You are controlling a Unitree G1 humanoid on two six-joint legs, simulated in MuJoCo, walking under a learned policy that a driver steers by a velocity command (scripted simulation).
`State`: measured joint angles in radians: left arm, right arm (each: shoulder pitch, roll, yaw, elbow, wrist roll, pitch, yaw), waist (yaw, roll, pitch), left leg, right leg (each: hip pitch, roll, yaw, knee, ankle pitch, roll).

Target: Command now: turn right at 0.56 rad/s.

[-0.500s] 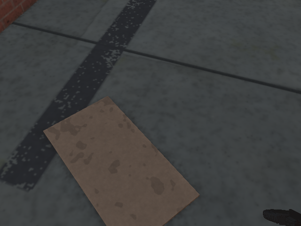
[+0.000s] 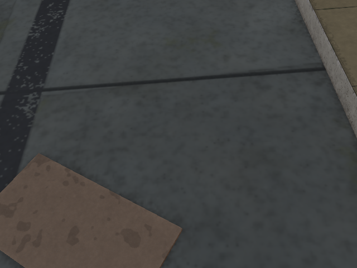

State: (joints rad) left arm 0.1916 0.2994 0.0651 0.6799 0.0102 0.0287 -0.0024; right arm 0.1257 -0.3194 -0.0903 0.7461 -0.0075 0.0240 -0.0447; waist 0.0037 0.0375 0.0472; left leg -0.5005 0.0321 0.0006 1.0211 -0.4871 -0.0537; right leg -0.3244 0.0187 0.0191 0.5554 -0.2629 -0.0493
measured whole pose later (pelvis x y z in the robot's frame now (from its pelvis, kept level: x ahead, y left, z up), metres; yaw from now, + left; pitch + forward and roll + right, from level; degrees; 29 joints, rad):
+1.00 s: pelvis +0.18 -0.14 +0.00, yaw -36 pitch +2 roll +0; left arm 0.27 0.30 0.05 0.62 -0.01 -0.04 -0.03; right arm 0.24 -0.33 -0.05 0.72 0.00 -0.11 0.00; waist -0.01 0.03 0.06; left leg -0.48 0.08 -0.03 1.16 -0.33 -0.01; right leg -0.32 0.07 0.01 0.50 -0.21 -0.08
